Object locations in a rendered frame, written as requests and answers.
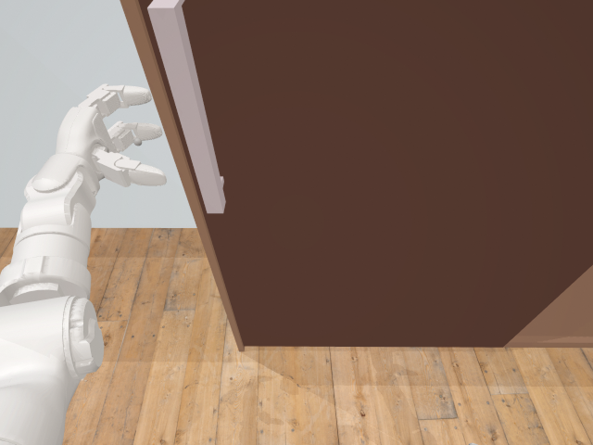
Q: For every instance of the handle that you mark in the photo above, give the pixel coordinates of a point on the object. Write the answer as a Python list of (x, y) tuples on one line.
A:
[(174, 46)]

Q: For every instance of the robot left forearm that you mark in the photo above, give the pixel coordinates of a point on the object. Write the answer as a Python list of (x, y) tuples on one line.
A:
[(52, 245)]

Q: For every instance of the wardrobe door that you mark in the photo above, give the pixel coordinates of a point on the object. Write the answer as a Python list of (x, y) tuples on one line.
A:
[(570, 314), (397, 173)]

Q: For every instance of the robot left hand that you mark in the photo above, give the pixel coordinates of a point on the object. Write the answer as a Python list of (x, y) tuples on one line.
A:
[(83, 133)]

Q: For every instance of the left robot upper arm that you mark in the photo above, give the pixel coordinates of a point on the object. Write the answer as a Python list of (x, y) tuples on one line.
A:
[(46, 347)]

